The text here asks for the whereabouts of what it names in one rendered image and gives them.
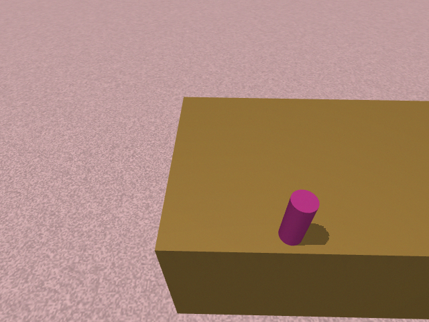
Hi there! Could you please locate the can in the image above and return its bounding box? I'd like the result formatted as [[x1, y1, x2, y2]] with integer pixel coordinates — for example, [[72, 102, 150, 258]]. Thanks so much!
[[278, 190, 320, 246]]

